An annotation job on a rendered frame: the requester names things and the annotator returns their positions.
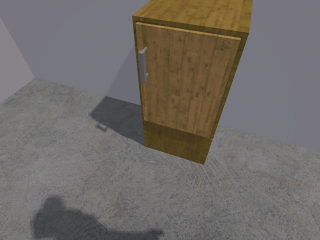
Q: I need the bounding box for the handle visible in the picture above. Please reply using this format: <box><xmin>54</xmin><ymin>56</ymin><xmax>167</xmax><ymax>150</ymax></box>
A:
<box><xmin>138</xmin><ymin>47</ymin><xmax>149</xmax><ymax>83</ymax></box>

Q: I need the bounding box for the cupboard door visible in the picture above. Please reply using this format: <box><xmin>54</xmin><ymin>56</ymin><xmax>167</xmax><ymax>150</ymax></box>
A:
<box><xmin>135</xmin><ymin>22</ymin><xmax>241</xmax><ymax>138</ymax></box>

